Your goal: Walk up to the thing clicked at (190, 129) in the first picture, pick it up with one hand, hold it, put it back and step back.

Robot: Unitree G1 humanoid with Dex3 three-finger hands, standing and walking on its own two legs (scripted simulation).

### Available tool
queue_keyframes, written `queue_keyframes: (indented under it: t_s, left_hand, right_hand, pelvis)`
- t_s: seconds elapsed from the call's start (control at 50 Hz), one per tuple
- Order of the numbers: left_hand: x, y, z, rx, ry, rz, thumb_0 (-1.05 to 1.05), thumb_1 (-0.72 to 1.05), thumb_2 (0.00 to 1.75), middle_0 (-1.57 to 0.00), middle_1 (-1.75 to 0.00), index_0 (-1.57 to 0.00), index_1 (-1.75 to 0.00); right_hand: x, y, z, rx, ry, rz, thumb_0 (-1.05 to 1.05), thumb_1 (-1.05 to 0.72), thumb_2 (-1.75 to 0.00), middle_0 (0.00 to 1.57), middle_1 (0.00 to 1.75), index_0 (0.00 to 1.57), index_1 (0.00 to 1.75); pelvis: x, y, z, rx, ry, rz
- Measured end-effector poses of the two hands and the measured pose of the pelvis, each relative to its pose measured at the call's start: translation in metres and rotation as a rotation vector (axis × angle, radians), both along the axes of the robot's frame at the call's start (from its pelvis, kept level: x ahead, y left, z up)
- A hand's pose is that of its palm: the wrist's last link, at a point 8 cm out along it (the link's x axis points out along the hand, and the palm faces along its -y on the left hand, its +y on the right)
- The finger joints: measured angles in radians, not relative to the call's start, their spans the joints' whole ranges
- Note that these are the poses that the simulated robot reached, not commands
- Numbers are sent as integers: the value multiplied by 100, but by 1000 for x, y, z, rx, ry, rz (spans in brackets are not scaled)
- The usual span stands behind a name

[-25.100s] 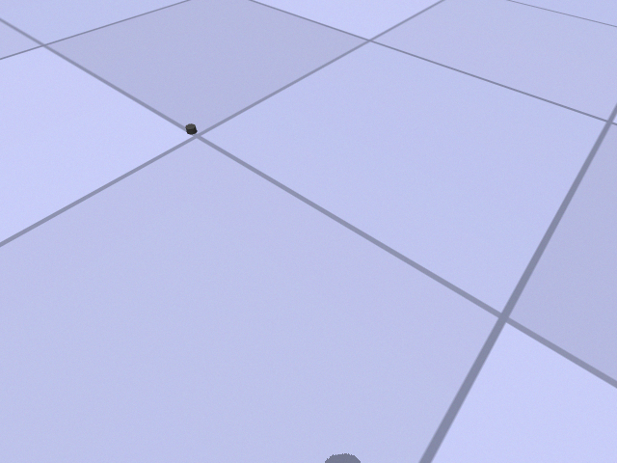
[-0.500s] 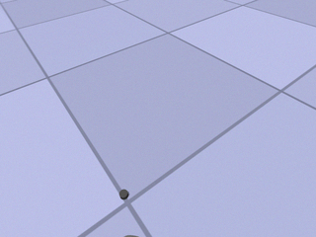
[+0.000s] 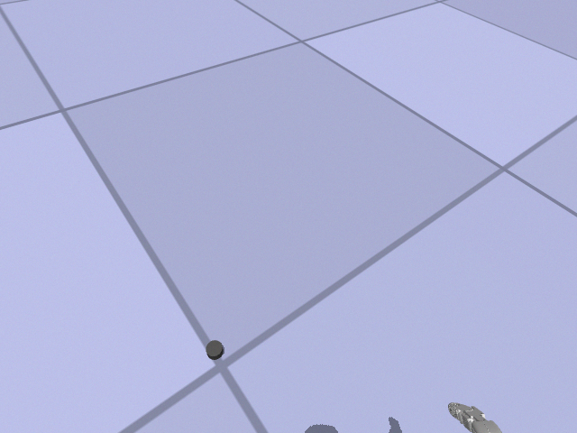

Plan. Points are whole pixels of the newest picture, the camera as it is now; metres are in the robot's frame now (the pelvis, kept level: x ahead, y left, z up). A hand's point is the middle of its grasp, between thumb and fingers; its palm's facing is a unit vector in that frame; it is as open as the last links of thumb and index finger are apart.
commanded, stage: stand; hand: left
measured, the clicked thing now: (214, 350) +0.49 +0.22 -0.75
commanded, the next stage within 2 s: none
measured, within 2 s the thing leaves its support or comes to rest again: neither
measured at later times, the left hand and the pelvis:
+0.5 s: hand out of the picture +0.14 +0.23 -0.14, palm faces -0.02 -0.94 -0.35, open 7.4 cm; pelvis +0.05 -0.02 +0.02, yaw +1 degrees
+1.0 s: hand out of the picture +0.11 +0.24 -0.14, palm faces +0.00 -0.94 -0.34, open 7.4 cm; pelvis +0.04 -0.02 +0.02, yaw +1 degrees
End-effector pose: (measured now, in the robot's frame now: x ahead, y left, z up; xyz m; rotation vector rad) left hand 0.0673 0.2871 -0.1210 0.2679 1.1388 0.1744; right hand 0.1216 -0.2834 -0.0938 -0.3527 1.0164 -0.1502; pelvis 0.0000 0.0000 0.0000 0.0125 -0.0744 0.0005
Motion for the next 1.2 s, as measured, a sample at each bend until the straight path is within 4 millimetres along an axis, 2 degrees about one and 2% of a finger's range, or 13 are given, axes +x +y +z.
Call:
queue_keyframes:
  t_s: [0.1, 0.32, 0.44, 0.58, 0.78, 1.0, 1.2]
  left_hand:
    - [14, -4, 9, 30, 15, -25, 1, 90, 90, -20, -30, -20, -30]
    - [43, -4, 22, 62, 49, 2, 1, 90, 90, -20, -30, -20, -30]
    - [58, -11, 21, 60, 52, 0, 1, 90, 90, -20, -30, -20, -30]
    - [69, -20, 18, 40, 39, -4, 1, 90, 90, -20, -30, -20, -30]
    - [59, -19, 15, 29, 64, 11, 1, 90, 90, -20, -30, -20, -30]
    - [40, -7, 18, 49, 104, 40, 1, 90, 90, -20, -30, -20, -30]
    - [33, -5, 18, 50, 107, 44, 1, 90, 90, -20, -30, -20, -30]
  right_hand:
    - [10, -2, -7, 45, 13, -30, 1, -90, -89, 21, 30, 20, 30]
    - [-1, -28, -15, 32, 167, -68, 1, -90, -89, 21, 30, 20, 30]
    - [0, -38, -12, 16, 193, -95, 1, -90, -89, 21, 30, 20, 30]
    - [8, -40, -7, 9, 183, -98, 1, -90, -89, 21, 30, 20, 30]
    - [11, -35, -5, 12, 168, -86, 1, -90, -89, 21, 30, 20, 30]
    - [3, -28, -10, 21, 189, -76, 1, -90, -89, 21, 30, 20, 30]
    - [-4, -27, -11, 22, 199, -78, 1, -90, -89, 21, 30, 20, 30]
  pelvis:
    - [12, -6, 3, -8, 6, 3]
    - [38, -18, 13, -9, 35, 13]
    - [44, -23, 15, -10, 38, 14]
    - [45, -26, 16, -15, 39, 15]
    - [44, -24, 17, -17, 43, 12]
    - [41, -20, 18, -16, 45, 14]
    - [39, -19, 17, -13, 42, 16]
